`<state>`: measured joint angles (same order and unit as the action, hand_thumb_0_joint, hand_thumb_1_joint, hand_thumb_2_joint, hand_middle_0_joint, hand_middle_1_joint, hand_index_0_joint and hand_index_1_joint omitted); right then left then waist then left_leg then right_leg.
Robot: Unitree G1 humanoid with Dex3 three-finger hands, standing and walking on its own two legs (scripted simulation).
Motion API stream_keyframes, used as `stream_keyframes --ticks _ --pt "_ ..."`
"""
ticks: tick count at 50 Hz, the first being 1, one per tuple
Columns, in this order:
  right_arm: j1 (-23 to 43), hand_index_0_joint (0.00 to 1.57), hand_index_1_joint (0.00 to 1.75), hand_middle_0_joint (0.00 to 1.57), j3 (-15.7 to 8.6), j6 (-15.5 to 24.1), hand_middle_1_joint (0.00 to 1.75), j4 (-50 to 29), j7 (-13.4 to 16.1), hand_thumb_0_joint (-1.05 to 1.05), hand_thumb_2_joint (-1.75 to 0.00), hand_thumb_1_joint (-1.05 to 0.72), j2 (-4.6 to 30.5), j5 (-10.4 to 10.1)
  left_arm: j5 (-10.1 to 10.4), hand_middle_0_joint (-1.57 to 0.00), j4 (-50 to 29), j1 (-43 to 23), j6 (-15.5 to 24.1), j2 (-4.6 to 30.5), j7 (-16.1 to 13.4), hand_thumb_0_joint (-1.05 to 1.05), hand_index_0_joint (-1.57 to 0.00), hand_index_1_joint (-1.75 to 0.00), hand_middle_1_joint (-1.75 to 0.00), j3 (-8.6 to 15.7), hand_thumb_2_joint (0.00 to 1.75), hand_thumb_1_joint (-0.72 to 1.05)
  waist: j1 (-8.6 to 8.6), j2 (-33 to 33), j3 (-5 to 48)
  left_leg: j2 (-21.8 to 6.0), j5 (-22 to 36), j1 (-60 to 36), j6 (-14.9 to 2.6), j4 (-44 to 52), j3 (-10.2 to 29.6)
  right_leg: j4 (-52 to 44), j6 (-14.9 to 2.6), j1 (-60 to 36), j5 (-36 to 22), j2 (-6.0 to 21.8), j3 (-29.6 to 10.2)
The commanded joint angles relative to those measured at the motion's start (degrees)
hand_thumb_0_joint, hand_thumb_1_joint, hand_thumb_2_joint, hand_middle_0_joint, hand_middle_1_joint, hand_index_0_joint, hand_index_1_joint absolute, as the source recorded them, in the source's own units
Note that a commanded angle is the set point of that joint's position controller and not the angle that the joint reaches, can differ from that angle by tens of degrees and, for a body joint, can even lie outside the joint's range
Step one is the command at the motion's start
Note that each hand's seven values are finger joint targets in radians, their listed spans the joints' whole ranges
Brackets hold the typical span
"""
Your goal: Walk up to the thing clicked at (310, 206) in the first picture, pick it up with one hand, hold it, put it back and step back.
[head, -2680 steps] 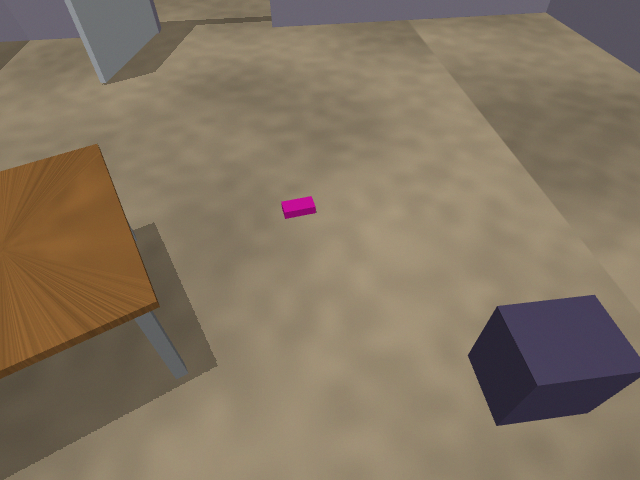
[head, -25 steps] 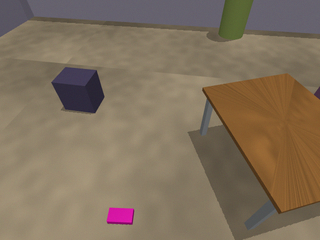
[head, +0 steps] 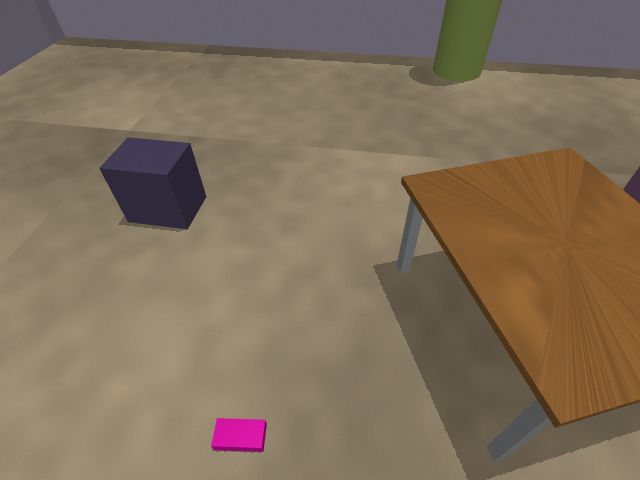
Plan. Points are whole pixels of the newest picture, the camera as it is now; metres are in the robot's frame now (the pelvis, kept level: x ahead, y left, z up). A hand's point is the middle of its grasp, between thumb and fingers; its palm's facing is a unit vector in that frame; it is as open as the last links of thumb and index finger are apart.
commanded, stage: rise first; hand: left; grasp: from above
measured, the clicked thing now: (239, 434) +0.41 +0.27 -0.76
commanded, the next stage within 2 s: none
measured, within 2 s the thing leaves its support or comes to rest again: neither
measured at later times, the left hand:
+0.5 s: hand out of the picture +0.14 +0.26 -0.19, palm faces -0.10 -0.91 -0.40, open 12.4 cm
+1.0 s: hand out of the picture +0.13 +0.27 -0.25, palm faces -0.21 -0.85 -0.49, open 14.2 cm
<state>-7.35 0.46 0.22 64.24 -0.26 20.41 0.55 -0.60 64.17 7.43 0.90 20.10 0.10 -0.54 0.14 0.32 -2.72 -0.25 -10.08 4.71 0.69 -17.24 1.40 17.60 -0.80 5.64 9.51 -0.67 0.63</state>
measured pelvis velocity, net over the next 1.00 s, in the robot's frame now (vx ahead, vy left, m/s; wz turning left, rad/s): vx -0.01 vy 0.02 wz -0.02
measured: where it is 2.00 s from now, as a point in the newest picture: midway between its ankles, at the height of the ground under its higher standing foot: outside the picture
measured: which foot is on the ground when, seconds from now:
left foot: down 0.00-1.00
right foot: down 0.00-1.00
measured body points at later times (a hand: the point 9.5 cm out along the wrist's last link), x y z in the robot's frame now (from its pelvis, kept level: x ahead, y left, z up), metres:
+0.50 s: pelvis -0.01 +0.01 -0.04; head +0.05 +0.01 +0.40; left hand +0.14 +0.31 -0.17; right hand +0.10 -0.25 -0.16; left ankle -0.01 +0.13 -0.75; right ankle +0.00 -0.11 -0.75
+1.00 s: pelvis -0.01 +0.02 -0.12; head +0.10 +0.04 +0.31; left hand +0.14 +0.32 -0.22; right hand +0.18 -0.22 -0.21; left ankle -0.01 +0.13 -0.75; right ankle +0.00 -0.11 -0.75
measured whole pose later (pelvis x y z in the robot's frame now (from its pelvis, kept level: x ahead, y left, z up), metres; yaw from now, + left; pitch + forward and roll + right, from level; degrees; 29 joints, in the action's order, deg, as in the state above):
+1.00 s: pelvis -0.01 +0.02 -0.12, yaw -1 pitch +21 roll -2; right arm -10.0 -1.2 8.3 30.1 0.2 13.5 -0.4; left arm -15.8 21.1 16.7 -10.9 18.7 -0.8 6.3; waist -1.0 0.2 8.3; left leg 0.2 -34.3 60.4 -0.9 -73.4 1.5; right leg 70.7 0.5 60.1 31.9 -0.6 1.1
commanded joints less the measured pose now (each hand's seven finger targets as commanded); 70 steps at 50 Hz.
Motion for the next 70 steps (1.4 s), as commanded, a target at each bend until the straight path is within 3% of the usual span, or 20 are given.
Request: stream_keyframes --ticks 1,3,4,5,6,7,9,11,13,15,17,21,27,33,47,53,58,61,63,70 --pt "2.16 0.2 0.3 0.2 -2.27 1.42 0.3 -3.18 0.85 0.0 -0.9 -0.9 12.06 -0.01 0.04 -0.2 -3.25 -1.96 1.01 12.83 -0.65 0.0 -0.2 -0.3 -0.3 2.57 0.9 0.9 -0.01 -0.5 3.26 -6.73 5.91 0.6 -1.74 2.33 5.11 -2.84 -0.9 -0.18 -5.76 8.12 -6.31" --pt "1.73 0.2 0.3 0.2 -2.15 1.47 0.3 -3.02 0.85 0.0 -0.9 -0.9 12.01 -0.02 0.12 -0.19 -3.2 -2.13 0.95 12.83 -0.61 0.0 -0.2 -0.36 -0.36 2.62 0.89 0.84 -0.05 -0.25 2.3 -6.69 4.97 1.68 -1.56 2.92 5.36 -2.84 -0.83 0.06 -4.48 8.0 -6.44" --pt "2.64 0.2 0.3 0.2 0.36 4.66 0.3 -19.85 2.06 0.0 -0.91 -0.96 2.52 -4.31 3.43 -0.23 -23.3 -22.23 6.41 2.5 -1.52 0.0 -0.2 -0.44 -0.44 2.36 0.92 0.76 -7.19 2.08 -0.74 1.3 -2.93 8.41 -1.57 -2.03 -3.05 1.05 0.2 12.99 0.16 1.28 -1.39" --pt "-0.28 0.2 0.3 0.2 0.03 4.66 0.3 -16.39 2.62 0.0 -0.9 -0.9 4.17 -4.25 3.12 -0.22 -20.63 -27.4 6.09 5.86 -1.91 0.0 -0.19 -0.52 -0.52 3.54 0.92 0.68 -4.91 0.44 1.75 1.52 -4.07 8.24 -1.84 -2.68 -2.88 1.13 0.41 9.43 2.39 1.3 -0.58" --pt "-1.63 0.2 0.3 0.2 -0.72 4.19 0.3 -15.65 2.9 0.0 -0.9 -0.91 6.02 -3.97 1.88 -0.18 -9.55 -17.3 3.66 11.58 -2.36 0.0 -0.16 -0.6 -0.6 7.7 0.94 0.6 -3.9 -3.45 0.4 1.88 -5.97 10.43 -2.18 -4.03 -3.06 1.32 0.26 9.78 5.71 0.71 0.02" --pt "-2.18 0.2 0.3 0.2 -1.3 3.54 0.3 -16.86 2.83 0.0 -0.89 -0.88 5.79 -3.89 1.39 -0.16 -5.44 -12.53 2.61 11.47 -1.59 0.0 -0.16 -0.68 -0.68 8.28 0.91 0.52 -2.02 -2.72 0.39 1.51 -4.97 12.56 -2.07 -6.0 -3.27 3.34 0.05 10.79 5.75 0.72 0.4" --pt "-3.72 0.2 0.3 0.2 -2.88 4.02 0.3 -18.84 3.52 0.0 -0.89 -0.89 5.6 -3.16 -0.87 -0.15 -8.95 -18.89 3.04 14.73 -0.66 0.0 -0.16 -0.82 -0.83 9.36 0.9 0.36 -1.55 -2.65 8.89 1.7 -1.37 13.05 -2.22 -9.52 -2.79 7.27 0.21 10.44 1.55 1.2 -0.41" --pt "-5.77 0.2 0.3 0.2 -4.14 4.64 0.3 -20.42 3.06 0.0 -0.9 -0.9 5.17 -2.11 -3.77 -0.1 -3.77 -10.52 2.08 13.89 0.63 0.0 -0.14 -0.93 -0.97 11.02 0.88 0.21 -1.14 -2.46 13.57 2.16 0.97 17.28 -2.06 -14.35 -2.22 12.72 0.23 11.76 -2.49 1.28 -0.37" --pt "-5.75 0.2 0.3 0.2 -5.09 4.81 0.3 -23.44 2.3 0.0 -0.9 -0.91 4.71 -1.44 -5.95 -0.1 -4.55 -4.36 1.15 13.11 1.26 0.0 -0.13 -0.97 -1.01 12.82 0.9 0.05 1.72 0.78 17.27 2.78 2.51 19.6 -1.56 -17.24 -2.5 15.86 -0.27 11.18 -3.26 1.14 -0.53" --pt "-5.42 0.2 0.3 0.2 -5.1 4.82 0.3 -26.51 2.22 0.0 -0.9 -0.92 3.99 -1.64 -6.89 -0.09 -12.08 -6.67 -0.29 12.39 0.64 0.0 -0.12 -1.01 -1.05 12.46 0.92 -0.11 2.05 3.87 19.29 2.81 2.02 18.9 -1.08 -17.28 -2.56 16.37 -0.5 12.5 -1.84 0.67 -0.58" --pt "-4.23 0.2 0.3 0.2 -4.77 4.87 0.3 -28.87 2.1 0.0 -0.9 -0.92 3.91 -2.04 -7.79 -0.1 -11.71 -5.37 -3.41 9.1 0.0 0.0 -0.12 -1.03 -1.05 10.42 0.94 -0.27 1.0 2.69 14.2 2.14 -0.6 21.6 -0.83 -17.29 -1.79 16.24 -0.74 16.39 1.51 -0.01 0.2" --pt "-3.42 0.2 0.3 0.2 -5.11 5.78 0.3 -32.58 1.94 0.0 -0.9 -0.91 3.67 -2.2 -8.66 -0.09 -17.73 -6.84 -6.85 9.19 -0.91 0.0 -0.09 -1.06 -1.06 10.29 0.98 -0.54 -0.38 -0.74 14.35 1.27 -4.48 26.07 -1.18 -21.87 -1.11 20.1 -0.52 22.17 6.08 -0.53 0.8" --pt "-4.93 0.2 0.3 0.2 -5.68 8.57 0.3 -35.19 1.97 0.0 -0.9 -0.89 2.45 -1.5 -10.89 -0.08 -28.73 -4.55 -5.23 9.97 -1.61 0.0 -0.07 -1.06 -1.06 12.45 0.99 -0.56 -0.26 1.3 18.96 0.77 -5.13 32.1 -1.19 -31.12 -0.94 30.1 -0.55 31.15 7.15 -0.42 0.53" --pt "-4.95 0.2 0.3 0.2 -5.94 9.44 0.3 -36.9 2.36 0.0 -0.9 -0.92 2.43 -1.14 -13.59 -0.09 -38.14 3.1 -6.58 9.1 -1.88 0.0 -0.07 -1.07 -1.05 11.69 1.01 -0.61 -0.97 5.3 22.58 -0.31 -0.16 32.18 -0.44 -35.25 0.4 36.31 -0.93 36.06 4.85 -0.48 0.74" --pt "-4.1 0.2 0.3 0.2 -5.61 11.06 0.3 -41.06 1.25 0.0 -0.91 -0.95 2.36 -1.31 -15.59 -0.1 -49.91 13.82 -10.7 7.74 -1.82 0.0 -0.11 -1.05 -1.06 11.11 0.94 -0.58 -0.79 4.26 28.3 -0.36 5.6 40.93 -0.74 -46.56 1.91 47.76 -1.07 45.49 3.08 -0.65 1.7" --pt "-2.84 0.2 0.3 0.2 -5.72 11.14 0.3 -42.03 0.65 0.0 -0.91 -0.94 2.4 -1.6 -17.24 -0.1 -53.01 13.28 -11.01 9.3 -1.66 0.0 -0.11 -1.05 -1.06 11.56 0.94 -0.58 -1.02 4.15 28.01 0.3 -1.89 46.83 -1.02 -49.63 1.97 50.31 -1.13 49.46 6.86 -0.7 1.38" --pt "-1.32 0.2 0.3 0.2 -5.7 12.41 0.3 -39.64 0.3 0.0 -0.91 -0.95 3.21 -1.44 -22.3 -0.11 -43.49 0.09 -5.95 13.8 -1.88 0.0 -0.12 -1.03 -1.05 12.63 0.93 -0.56 -2.86 1.92 24.17 0.88 -12.42 59.25 -1.66 -57.43 1.08 56.37 -1.01 59.6 14.06 -0.3 0.78" --pt "-0.94 0.2 0.3 0.2 -6.04 13.61 0.3 -38.7 0.11 0.0 -0.9 -0.93 3.58 -1.05 -25.99 -0.11 -40.13 -6.48 -0.46 15.25 -2.1 0.0 -0.12 -1.02 -1.02 12.43 0.94 -0.54 -3.03 2.55 27.29 1.33 -19.68 65.57 -1.98 -62.48 0.0 60.11 -0.6 64.67 19.28 -0.27 -0.31" --pt "-0.65 0.2 0.3 0.2 -6.39 14.31 0.3 -37.47 -0.19 0.0 -0.91 -0.93 4.26 -0.9 -28.04 -0.14 -39.42 -8.83 3.36 15.67 -1.91 0.0 -0.15 -1.01 -1.02 10.93 0.91 -0.51 -2.88 4.31 31.09 1.36 -19.55 67.18 -1.79 -65.45 0.02 63.95 -0.67 67.72 18.88 -0.29 -0.58" --pt "-0.93 0.2 0.3 0.2 -6.97 13.16 0.3 -33.53 -0.97 0.0 -0.91 -0.94 6.78 -0.79 -37.82 -0.17 -30.59 -17.93 11.08 25.52 -5.45 0.0 -0.16 -0.98 -0.97 15.78 0.94 -0.51 -0.49 7.05 39.78 1.48 -15.84 75.09 -1.18 -76.14 0.22 75.97 -1.08 78.56 16.4 -0.37 0.47"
